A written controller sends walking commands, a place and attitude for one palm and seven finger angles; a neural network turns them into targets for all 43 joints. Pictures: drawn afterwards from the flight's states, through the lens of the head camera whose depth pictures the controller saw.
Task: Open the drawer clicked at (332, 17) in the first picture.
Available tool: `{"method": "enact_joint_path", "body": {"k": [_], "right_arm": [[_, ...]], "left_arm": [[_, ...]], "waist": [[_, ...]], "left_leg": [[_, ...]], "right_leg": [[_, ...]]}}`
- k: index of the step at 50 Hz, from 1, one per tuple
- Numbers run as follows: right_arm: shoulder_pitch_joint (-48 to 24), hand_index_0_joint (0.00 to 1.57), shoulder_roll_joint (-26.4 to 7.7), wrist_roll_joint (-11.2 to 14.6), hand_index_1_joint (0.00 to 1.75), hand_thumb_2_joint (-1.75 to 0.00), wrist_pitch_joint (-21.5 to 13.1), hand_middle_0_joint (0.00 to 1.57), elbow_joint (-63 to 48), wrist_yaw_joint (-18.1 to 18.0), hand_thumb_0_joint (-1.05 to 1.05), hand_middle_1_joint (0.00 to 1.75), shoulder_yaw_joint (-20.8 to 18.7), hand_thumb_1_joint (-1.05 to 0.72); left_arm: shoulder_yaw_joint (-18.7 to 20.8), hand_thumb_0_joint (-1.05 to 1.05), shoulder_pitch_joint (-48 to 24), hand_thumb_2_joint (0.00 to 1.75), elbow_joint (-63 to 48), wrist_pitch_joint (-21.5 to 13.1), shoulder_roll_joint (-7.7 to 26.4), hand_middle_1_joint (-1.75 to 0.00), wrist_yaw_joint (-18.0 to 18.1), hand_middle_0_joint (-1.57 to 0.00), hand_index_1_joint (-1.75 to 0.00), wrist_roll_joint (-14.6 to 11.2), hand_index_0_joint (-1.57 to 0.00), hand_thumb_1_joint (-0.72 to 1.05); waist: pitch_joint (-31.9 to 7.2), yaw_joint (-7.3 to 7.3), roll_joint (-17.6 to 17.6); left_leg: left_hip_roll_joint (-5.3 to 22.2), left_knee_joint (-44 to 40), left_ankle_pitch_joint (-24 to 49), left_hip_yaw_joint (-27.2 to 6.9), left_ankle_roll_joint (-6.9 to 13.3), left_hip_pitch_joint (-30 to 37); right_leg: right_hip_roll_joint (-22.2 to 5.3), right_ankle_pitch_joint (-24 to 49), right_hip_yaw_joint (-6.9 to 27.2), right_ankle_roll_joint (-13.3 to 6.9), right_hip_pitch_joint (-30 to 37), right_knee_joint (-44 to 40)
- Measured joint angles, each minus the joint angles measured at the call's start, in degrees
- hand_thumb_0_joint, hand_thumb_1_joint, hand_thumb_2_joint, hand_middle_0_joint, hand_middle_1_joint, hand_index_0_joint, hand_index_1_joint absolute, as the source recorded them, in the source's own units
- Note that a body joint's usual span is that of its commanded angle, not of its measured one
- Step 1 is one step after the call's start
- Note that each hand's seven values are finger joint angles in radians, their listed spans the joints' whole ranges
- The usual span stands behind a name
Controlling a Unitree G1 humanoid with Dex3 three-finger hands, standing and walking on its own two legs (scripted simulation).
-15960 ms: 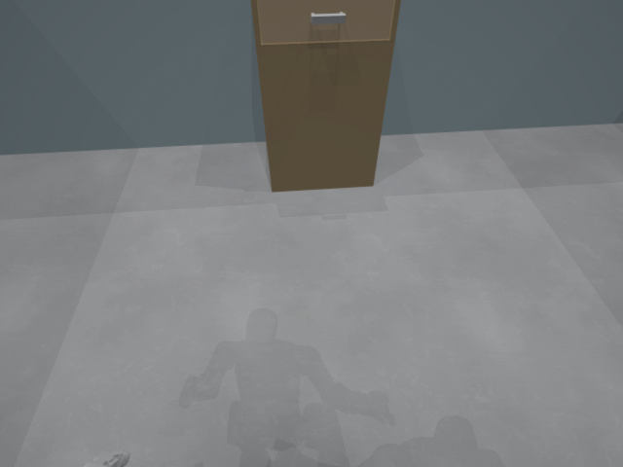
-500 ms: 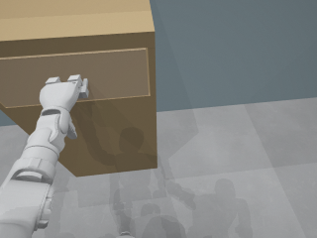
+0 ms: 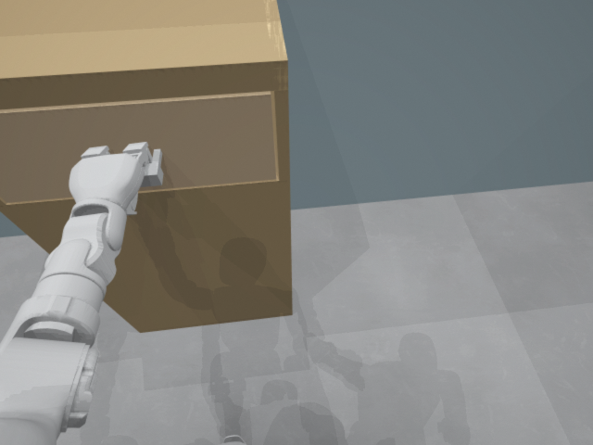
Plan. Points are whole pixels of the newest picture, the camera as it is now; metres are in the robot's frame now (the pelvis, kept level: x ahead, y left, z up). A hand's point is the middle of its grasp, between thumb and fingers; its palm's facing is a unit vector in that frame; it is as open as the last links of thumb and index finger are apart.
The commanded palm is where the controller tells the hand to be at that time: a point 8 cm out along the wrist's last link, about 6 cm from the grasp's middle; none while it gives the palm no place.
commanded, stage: close the thumb around the handle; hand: left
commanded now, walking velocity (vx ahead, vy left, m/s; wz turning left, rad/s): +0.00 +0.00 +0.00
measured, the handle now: (122, 167) +0.51 +0.25 +0.06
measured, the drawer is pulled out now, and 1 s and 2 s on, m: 0.00 0.09 0.21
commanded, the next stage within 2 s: pull the drawer open in 0.08 s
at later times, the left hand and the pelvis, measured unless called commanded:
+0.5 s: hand (124, 215) +0.43 +0.24 +0.04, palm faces -0.02 -0.06 -1.00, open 5.9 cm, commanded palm +0.39 +0.25 +0.10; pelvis +0.01 +0.01 +0.01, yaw -2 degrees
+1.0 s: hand (117, 259) +0.36 +0.23 +0.04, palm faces -0.02 -0.07 -1.00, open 5.9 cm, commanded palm +0.33 +0.24 +0.10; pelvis +0.01 -0.01 +0.01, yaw +1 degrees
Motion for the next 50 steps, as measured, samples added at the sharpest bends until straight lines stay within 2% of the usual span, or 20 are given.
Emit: {"method": "enact_joint_path", "body": {"k": [14, 21, 30, 40, 50], "right_arm": [[0.1, 0.20, 0.2, 0.1, 0.30, -0.90, 0.2, 0.20, -0.4, 0.0, 0.01, 0.30, 0.1, -0.91], [0.4, 0.20, 0.3, 0.1, 0.30, -0.90, 0.7, 0.20, -0.9, 0.4, 0.01, 0.30, -0.3, -0.91], [-1.3, 0.20, 0.3, 0.5, 0.30, -0.90, 0.6, 0.20, -1.4, 0.8, 0.01, 0.30, -0.4, -0.91], [-6.0, 0.20, 0.2, 0.5, 0.30, -0.90, -0.1, 0.20, -2.6, 0.4, 0.01, 0.30, 0.2, -0.91], [-8.1, 0.20, 0.4, 0.3, 0.30, -0.90, -0.6, 0.20, -3.5, -0.1, 0.01, 0.30, 0.9, -0.91]], "left_arm": [[0.3, 0.00, 0.8, 0.78, -0.4, 0.2, 0.1, -1.35, -0.1, -0.32, -1.32, 0.0, -0.37, 0.68], [1.3, 0.00, 6.2, 0.77, -6.0, 0.8, -0.3, -1.35, -0.3, -0.29, -1.31, -1.2, -0.36, 0.70], [-0.2, 0.01, 16.2, 0.79, -17.2, 3.0, -2.5, -1.35, 0.3, -0.27, -1.31, -2.7, -0.36, 0.70], [-3.2, 0.01, 20.7, 0.79, -22.8, 5.2, -4.2, -1.35, -0.7, -0.28, -1.31, -3.2, -0.37, 0.69], [-3.7, 0.01, 25.6, 0.79, -28.0, 4.9, -4.7, -1.35, -1.6, -0.28, -1.31, -3.7, -0.37, 0.69]], "waist": [[0.0, -0.33, 0.0], [-0.3, 0.02, 0.2], [-0.1, 1.32, 0.3], [0.4, 3.15, 0.3], [1.2, 4.53, 0.5]], "left_leg": [[0.1, -0.2, 0.0, 0.5, 0.2, 0.3], [0.3, -1.1, -0.1, 1.5, 0.3, 1.9], [-0.1, -2.7, -0.3, 1.7, 0.4, 5.5], [-0.8, -3.6, 0.0, 0.8, 0.1, 8.0], [-1.0, -4.1, 0.3, 0.0, -0.5, 9.8]], "right_leg": [[0.0, 0.3, 0.5, 0.2, 0.2, -0.3], [0.1, 0.6, 1.6, 0.4, 1.4, -1.3], [-0.3, 0.7, 1.7, 0.5, 5.1, -3.3], [-0.8, 0.3, 0.7, 0.2, 7.8, -3.6], [-0.9, -0.1, -0.1, -0.3, 9.6, -3.4]]}}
